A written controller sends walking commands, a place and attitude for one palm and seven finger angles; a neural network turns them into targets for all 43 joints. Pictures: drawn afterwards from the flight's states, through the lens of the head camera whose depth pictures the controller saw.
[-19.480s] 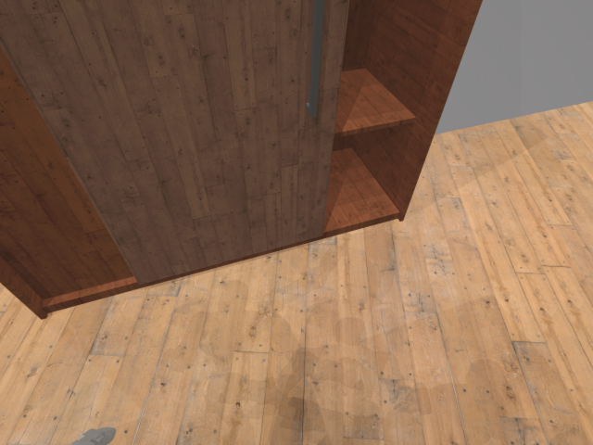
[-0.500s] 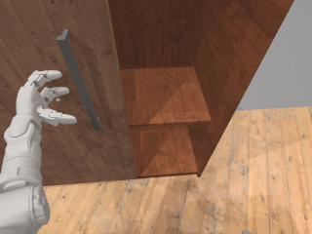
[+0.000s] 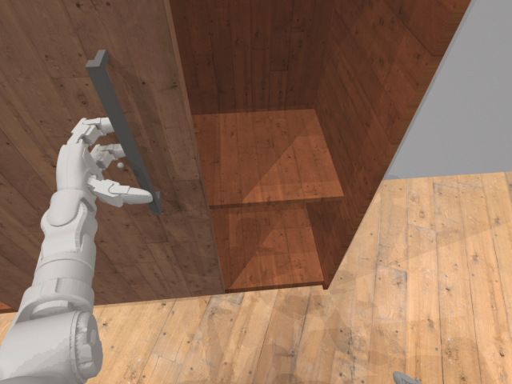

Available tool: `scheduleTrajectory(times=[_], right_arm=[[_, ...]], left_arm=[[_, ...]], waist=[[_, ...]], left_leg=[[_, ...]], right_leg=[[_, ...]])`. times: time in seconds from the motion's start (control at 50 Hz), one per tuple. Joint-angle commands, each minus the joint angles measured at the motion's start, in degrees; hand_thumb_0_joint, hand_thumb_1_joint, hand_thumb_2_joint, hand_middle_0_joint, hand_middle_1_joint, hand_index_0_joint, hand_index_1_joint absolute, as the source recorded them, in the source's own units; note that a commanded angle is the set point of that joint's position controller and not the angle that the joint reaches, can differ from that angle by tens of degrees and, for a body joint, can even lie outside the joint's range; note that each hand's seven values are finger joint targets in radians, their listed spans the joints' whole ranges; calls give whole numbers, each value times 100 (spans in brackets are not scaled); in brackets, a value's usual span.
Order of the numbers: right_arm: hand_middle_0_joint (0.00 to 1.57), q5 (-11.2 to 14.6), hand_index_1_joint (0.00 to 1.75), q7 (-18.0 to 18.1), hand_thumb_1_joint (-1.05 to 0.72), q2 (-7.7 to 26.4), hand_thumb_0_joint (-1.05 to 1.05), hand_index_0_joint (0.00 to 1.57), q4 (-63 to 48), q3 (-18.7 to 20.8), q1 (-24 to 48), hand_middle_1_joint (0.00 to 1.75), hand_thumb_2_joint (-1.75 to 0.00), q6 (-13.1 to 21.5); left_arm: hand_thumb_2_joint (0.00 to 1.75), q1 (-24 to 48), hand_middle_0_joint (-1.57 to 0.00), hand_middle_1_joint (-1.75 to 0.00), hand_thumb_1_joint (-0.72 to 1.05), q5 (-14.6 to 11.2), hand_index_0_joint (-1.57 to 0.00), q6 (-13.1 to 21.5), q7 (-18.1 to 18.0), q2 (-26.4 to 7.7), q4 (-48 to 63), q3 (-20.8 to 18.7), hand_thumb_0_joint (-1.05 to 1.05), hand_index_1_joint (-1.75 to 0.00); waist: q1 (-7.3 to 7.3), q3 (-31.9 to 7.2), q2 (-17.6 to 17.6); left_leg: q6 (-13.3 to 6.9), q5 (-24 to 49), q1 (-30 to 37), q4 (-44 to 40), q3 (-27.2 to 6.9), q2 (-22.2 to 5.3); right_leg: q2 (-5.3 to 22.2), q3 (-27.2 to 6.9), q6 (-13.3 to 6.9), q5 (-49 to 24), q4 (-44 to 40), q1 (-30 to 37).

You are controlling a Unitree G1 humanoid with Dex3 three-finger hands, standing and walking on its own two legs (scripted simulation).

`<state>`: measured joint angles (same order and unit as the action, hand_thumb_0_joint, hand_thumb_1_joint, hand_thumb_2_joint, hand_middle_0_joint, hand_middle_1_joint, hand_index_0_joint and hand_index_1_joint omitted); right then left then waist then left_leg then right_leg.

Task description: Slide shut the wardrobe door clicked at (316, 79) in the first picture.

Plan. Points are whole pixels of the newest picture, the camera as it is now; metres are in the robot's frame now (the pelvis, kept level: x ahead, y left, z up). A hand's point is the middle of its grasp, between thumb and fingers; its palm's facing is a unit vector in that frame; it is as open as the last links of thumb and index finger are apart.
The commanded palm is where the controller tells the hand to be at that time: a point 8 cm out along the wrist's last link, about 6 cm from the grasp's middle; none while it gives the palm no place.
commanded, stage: feel for the door with the fingertips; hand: left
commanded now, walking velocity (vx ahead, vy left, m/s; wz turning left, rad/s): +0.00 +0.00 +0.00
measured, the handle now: (135, 149) +0.49 +0.21 +0.09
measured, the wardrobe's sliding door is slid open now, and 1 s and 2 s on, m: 0.39 0.39 0.39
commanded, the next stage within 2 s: slide the fingers in behind the handle in 0.32 s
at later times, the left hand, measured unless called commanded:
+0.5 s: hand (112, 156) +0.44 +0.23 +0.12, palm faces +0.10 -1.00 +0.00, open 13.7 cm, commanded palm +0.41 +0.27 +0.11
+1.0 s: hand (114, 163) +0.43 +0.22 +0.12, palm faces +0.09 -1.00 +0.02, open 14.0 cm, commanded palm +0.40 +0.26 +0.11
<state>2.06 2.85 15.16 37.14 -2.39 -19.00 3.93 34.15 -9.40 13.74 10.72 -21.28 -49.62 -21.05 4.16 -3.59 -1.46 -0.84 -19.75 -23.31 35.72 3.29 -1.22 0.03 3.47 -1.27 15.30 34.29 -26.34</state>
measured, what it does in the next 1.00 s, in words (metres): stands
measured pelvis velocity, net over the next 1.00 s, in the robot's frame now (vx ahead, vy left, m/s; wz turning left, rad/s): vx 0.00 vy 0.01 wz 0.01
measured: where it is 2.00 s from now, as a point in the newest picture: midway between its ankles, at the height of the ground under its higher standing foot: outside the picture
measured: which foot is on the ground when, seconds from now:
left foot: down 0.00-1.00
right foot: down 0.00-1.00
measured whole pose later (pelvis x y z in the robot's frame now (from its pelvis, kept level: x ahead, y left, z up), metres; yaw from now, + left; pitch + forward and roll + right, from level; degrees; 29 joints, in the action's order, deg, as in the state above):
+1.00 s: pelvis +0.00 +0.01 +0.00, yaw +0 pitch +8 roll -1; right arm 2.0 2.7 15.4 37.9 -1.9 -20.1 3.7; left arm 36.0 -10.5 15.0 12.1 -21.3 -50.7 -19.6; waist 3.9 -4.2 -1.4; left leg -1.7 -20.3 -25.1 37.3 3.0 -0.8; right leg 0.5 3.6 -0.4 15.1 34.5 -27.3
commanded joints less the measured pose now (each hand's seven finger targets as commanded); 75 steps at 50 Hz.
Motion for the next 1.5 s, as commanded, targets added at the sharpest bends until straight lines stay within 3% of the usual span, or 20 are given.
scheduleTrajectory(times=[0.0,0.12,0.18,0.3,0.36,0.44,0.5,0.52,0.6,0.7,0.82,0.88,0.98,1.06,1.12,1.18,1.2,1.26,1.34,1.48], right_arm=[[20,-3,30,69,-90,836,0,20,-543,315,-199,30,-90,183],[20,1,30,121,-90,911,0,20,-380,305,-378,30,-90,186],[20,3,30,103,-90,905,0,20,-406,309,-395,30,-90,182],[20,-12,30,78,-90,949,0,20,-428,339,-492,30,-90,106],[20,7,30,86,-90,942,0,20,-424,340,-491,30,-90,92],[20,-13,30,75,-90,950,0,20,-400,333,-553,30,-90,79],[20,-26,30,73,-90,973,0,20,-434,340,-567,30,-90,59],[20,-26,30,63,-90,963,0,20,-445,327,-582,30,-90,65],[20,-23,30,49,-90,959,0,20,-531,355,-527,30,-90,71],[20,-7,30,42,-90,953,0,20,-592,337,-452,30,-90,66],[20,-2,30,46,-90,908,0,20,-586,358,-393,30,-90,121],[20,2,30,38,-90,862,0,20,-553,374,-342,30,-90,172],[20,16,30,29,-90,894,0,20,-499,363,-315,30,-90,168],[20,-7,30,-10,-90,818,0,20,-562,366,-273,30,-90,189],[20,-23,30,-36,-90,827,0,20,-560,390,-301,30,-90,181],[20,3,30,-27,-90,815,0,20,-531,369,-233,30,-90,179],[20,-8,30,-15,-90,852,0,20,-471,373,-279,30,-90,160],[20,-6,30,-16,-90,791,0,20,-540,353,-205,30,-90,153],[20,-10,30,-7,-90,782,0,20,-484,337,-230,30,-90,146],[20,-24,30,5,-90,791,0,20,-401,351,-302,30,-90,171]], left_arm=[[30,2887,-30,-120,-50,77,-30,506,0,-1645,1313,-97,0,-120],[30,3163,-30,-120,-50,-80,-30,511,219,-1766,520,-226,0,-120],[30,3126,-30,-120,-50,-29,-30,528,322,-1751,444,-155,0,-120],[30,3111,-30,-120,-50,-86,-30,574,390,-1992,364,-347,0,-120],[30,3230,-30,-120,-50,-76,-30,582,418,-2004,377,-319,0,-120],[30,3479,-30,-120,-50,-7,-30,594,359,-1939,267,-203,0,-120],[30,3113,-30,-120,-50,-13,-30,595,348,-2079,219,-373,0,-120],[30,3158,-30,-120,-50,-38,-30,581,361,-1960,187,-293,0,-120],[30,2953,-30,-120,-50,-78,-30,611,360,-1966,506,-348,0,-120],[30,2728,-30,-120,-50,-116,-30,560,317,-1970,627,-409,0,-120],[30,2857,-30,-120,-50,-134,-30,631,229,-1708,1251,-190,0,-120],[30,2866,-30,-120,-50,-161,-30,594,182,-1342,1422,62,0,-120],[30,2621,-30,-120,-50,-144,-30,377,68,-1322,1009,3,0,-120],[30,2652,-30,-120,-50,-52,-30,401,-42,-1072,1400,188,0,-120],[30,2421,-30,-120,-50,-96,-30,426,-117,-1114,1493,79,0,-120],[30,2656,-30,-120,-50,-118,-30,371,-151,-865,1338,271,0,-120],[30,2620,-30,-120,-50,-97,-30,348,-182,-1051,1144,110,0,-120],[30,2719,-30,-120,-50,29,-30,357,-234,-1061,1384,177,0,-120],[30,2939,-30,-120,-50,43,-30,412,-295,-1002,1250,264,0,-120],[30,3115,-30,-120,-50,46,-30,485,-319,-1000,931,222,0,-120]], waist=[[32,-1649,-385],[145,-1772,157],[101,-1889,-210],[103,-1856,120],[133,-1792,-257],[208,-1706,-180],[115,-1892,-211],[150,-1900,-31],[42,-2047,-246],[6,-1751,-103],[54,-1896,-345],[88,-1912,-492],[62,-1531,7],[-13,-1870,-440],[-45,-2033,-141],[58,-1673,14],[44,-1585,268],[-22,-1748,-348],[79,-1674,-65],[94,-1833,-18]], left_leg=[[-88,1419,373,-393,-271,67],[-99,1308,186,-334,-291,78],[-92,1430,221,-287,-261,107],[-112,1443,30,-243,-275,90],[-98,1419,103,-247,-264,98],[-106,1224,82,-257,-339,87],[-101,1300,98,-233,-320,83],[-98,1272,53,-258,-338,84],[-85,1435,205,-260,-342,65],[-91,1268,40,-326,-318,53],[-43,1539,464,-335,-403,9],[9,1750,728,-333,-443,-14],[-9,1417,372,-415,-422,12],[38,1943,719,-339,-421,12],[53,2269,796,-299,-423,-11],[31,1933,611,-358,-388,-8],[-2,1779,464,-360,-377,-4],[16,1793,558,-378,-342,46],[-3,1648,489,-359,-373,34],[-42,1525,377,-312,-306,75]], right_leg=[[-12,-333,-39,-1585,-271,1072],[-20,-341,1,-1613,-274,1167],[1,-355,-14,-1735,-214,1119],[-20,-345,7,-1776,-195,1170],[-22,-348,-1,-1699,-206,997],[-40,-314,-2,-1387,-218,790],[-44,-319,-15,-1437,-188,890],[-47,-300,4,-1437,-184,926],[-63,-291,-29,-1497,-158,956],[-66,-289,-30,-1401,-212,978],[-97,-246,-49,-1436,-196,837],[-99,-195,-49,-1473,-202,705],[-86,-166,-36,-1328,-256,737],[-70,-174,-61,-1602,-173,756],[-94,-181,-41,-1859,-166,931],[-89,-171,-29,-1729,-214,825],[-85,-177,-27,-1677,-238,874],[-46,-210,-53,-1687,-197,913],[-68,-206,-40,-1619,-217,888],[-47,-268,-20,-1690,-211,1003]])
